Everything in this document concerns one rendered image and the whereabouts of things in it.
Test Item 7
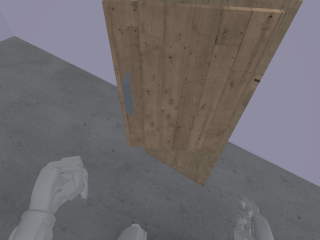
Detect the right robot hand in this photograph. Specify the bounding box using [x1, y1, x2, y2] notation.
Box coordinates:
[233, 194, 274, 240]

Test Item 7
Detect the handle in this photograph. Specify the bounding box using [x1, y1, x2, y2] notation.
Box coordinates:
[121, 71, 134, 115]

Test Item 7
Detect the left robot thigh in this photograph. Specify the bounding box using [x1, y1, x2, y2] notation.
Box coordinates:
[117, 226, 147, 240]

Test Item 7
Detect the robot left shin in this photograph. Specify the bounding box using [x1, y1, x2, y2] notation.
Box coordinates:
[131, 224, 141, 228]

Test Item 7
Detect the left robot hand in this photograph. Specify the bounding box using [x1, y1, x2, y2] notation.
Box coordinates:
[29, 156, 88, 215]

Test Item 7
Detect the robot left forearm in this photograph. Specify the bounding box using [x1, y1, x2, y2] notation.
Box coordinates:
[8, 209, 56, 240]

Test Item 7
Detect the cupboard door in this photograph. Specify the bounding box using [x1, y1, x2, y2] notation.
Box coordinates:
[102, 0, 285, 153]

